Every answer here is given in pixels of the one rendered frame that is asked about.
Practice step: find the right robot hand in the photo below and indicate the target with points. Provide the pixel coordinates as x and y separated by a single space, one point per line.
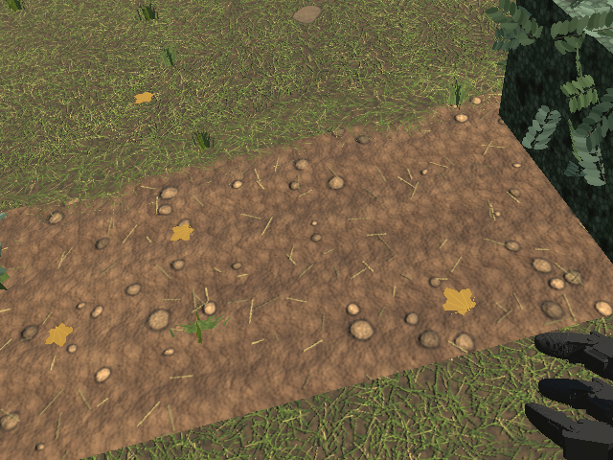
583 439

